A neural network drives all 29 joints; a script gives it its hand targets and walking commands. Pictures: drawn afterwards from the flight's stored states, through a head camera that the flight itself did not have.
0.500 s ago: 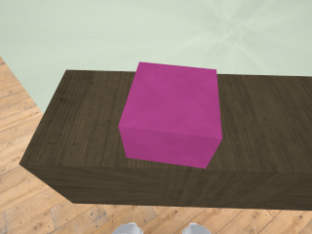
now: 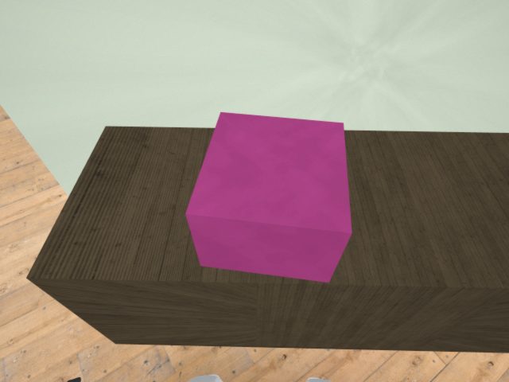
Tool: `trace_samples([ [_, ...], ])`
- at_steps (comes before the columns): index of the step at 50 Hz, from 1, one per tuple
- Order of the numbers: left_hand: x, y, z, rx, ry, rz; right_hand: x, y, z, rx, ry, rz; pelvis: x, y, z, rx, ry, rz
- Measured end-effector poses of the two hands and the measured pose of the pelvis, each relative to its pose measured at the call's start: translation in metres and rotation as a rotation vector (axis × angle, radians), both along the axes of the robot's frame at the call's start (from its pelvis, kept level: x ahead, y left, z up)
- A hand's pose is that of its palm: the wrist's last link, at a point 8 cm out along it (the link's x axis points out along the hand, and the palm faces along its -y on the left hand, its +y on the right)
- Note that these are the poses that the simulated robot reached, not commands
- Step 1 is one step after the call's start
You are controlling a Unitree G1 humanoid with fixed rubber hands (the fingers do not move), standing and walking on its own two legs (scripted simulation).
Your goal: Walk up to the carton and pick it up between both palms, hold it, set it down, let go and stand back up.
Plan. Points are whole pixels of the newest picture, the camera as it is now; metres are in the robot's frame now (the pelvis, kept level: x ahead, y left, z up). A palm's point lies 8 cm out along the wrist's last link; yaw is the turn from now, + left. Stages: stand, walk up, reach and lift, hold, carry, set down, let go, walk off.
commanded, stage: walk up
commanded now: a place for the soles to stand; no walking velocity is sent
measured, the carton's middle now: (272, 193) +0.51 -0.02 -0.07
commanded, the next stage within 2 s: reach and lift in 0.76 s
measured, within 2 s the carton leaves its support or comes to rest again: neither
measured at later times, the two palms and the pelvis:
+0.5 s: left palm out of the picture +0.06 +0.30 -0.09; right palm out of the picture +0.07 -0.32 -0.11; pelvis -0.01 -0.02 +0.00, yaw +0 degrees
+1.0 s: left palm out of the picture +0.13 +0.28 -0.08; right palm out of the picture +0.10 -0.32 -0.11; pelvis -0.02 -0.02 -0.01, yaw -1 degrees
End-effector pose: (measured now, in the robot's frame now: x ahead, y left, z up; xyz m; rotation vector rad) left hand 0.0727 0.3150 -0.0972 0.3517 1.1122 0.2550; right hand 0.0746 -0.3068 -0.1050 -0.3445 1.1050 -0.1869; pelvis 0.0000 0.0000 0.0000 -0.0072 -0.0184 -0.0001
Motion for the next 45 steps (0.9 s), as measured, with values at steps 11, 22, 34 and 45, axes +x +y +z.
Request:
trace_samples([
  [11,-0.002,-0.007,0.004,0.0,0.004,0.002,0.0,-0.007,-0.001,0.002,-0.011,-0.003,-0.002,-0.008,0.001,0.01,-0.002,0.001],
  [22,-0.007,-0.013,0.007,-0.001,0.011,0.005,-0.004,-0.013,-0.002,0.006,-0.014,-0.004,-0.006,-0.014,0.002,0.018,-0.008,0.002],
  [34,-0.009,-0.016,0.009,0.002,0.014,0.006,-0.008,-0.017,-0.004,0.01,-0.004,-0.009,-0.007,-0.017,0.003,0.023,-0.009,0.002],
  [45,0.02,-0.022,0.003,0.024,0.128,0.045,0.014,-0.017,-0.011,0.053,-0.103,0.001,-0.019,-0.019,-0.007,0.007,-0.029,-0.009],
])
